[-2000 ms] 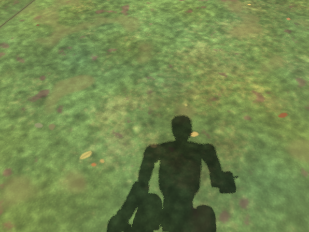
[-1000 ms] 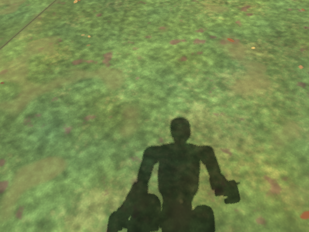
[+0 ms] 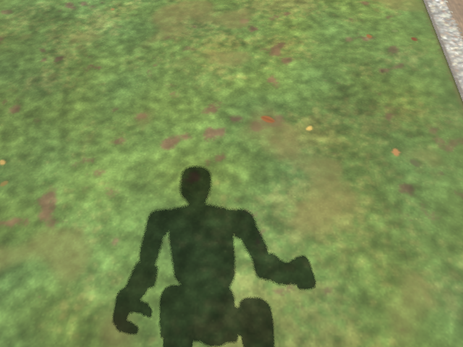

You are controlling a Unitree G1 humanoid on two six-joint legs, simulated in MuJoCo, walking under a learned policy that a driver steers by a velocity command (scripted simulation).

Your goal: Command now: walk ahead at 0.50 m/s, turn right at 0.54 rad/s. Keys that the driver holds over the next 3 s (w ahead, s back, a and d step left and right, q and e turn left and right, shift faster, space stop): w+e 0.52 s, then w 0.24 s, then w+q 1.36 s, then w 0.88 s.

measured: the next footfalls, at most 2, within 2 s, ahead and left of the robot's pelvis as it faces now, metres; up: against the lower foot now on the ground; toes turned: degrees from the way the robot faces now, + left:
left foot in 0.24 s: +0.33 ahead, +0.14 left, +0.00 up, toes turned -11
right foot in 0.74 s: +0.51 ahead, -0.21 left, +0.00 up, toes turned -26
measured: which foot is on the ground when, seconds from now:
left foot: up 0.00-0.22, down 0.24-0.76, up 0.78-1.00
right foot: down 0.00-0.26, up 0.28-0.72, down 0.74-1.00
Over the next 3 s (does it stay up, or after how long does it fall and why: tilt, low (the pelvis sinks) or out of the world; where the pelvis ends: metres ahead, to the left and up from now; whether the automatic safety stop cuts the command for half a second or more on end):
stays up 1.62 0.02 0.00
